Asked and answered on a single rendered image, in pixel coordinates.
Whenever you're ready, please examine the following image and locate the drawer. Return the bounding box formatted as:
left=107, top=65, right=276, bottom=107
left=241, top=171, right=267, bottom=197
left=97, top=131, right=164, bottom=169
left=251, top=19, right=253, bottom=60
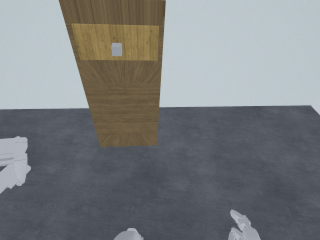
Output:
left=71, top=23, right=159, bottom=61

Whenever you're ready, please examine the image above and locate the cabinet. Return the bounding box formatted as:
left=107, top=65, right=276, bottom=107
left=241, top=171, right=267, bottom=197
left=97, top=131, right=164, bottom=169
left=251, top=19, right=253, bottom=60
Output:
left=59, top=0, right=166, bottom=147

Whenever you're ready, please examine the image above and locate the left robot shin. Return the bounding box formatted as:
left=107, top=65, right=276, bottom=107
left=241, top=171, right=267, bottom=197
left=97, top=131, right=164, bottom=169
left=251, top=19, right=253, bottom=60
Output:
left=127, top=228, right=140, bottom=235

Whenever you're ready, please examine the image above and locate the right robot hand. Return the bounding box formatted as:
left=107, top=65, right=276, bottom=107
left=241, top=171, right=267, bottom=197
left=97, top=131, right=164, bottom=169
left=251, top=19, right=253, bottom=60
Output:
left=228, top=209, right=261, bottom=240

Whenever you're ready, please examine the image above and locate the left robot hand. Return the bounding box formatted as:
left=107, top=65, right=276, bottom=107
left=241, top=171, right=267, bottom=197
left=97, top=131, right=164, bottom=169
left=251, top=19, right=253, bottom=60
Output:
left=0, top=136, right=31, bottom=194

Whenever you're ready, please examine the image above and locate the handle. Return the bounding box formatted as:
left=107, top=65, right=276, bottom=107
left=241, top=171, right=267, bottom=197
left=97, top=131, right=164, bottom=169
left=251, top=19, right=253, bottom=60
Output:
left=111, top=43, right=123, bottom=56

